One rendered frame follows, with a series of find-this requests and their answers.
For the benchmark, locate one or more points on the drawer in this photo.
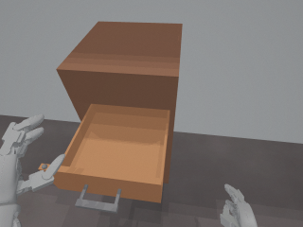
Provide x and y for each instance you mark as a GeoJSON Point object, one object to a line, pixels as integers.
{"type": "Point", "coordinates": [117, 147]}

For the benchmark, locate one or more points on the robot left forearm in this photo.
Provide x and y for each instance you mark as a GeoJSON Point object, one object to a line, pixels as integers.
{"type": "Point", "coordinates": [9, 212]}

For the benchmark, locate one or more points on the handle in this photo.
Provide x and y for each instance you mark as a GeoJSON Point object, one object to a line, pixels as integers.
{"type": "Point", "coordinates": [98, 205]}

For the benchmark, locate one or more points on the robot right hand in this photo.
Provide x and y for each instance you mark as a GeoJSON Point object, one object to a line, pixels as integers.
{"type": "Point", "coordinates": [242, 213]}

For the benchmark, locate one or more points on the robot left hand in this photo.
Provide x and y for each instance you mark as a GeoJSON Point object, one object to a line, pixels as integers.
{"type": "Point", "coordinates": [15, 141]}

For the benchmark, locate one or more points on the cabinet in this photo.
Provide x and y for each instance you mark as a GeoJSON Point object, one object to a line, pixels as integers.
{"type": "Point", "coordinates": [127, 64]}

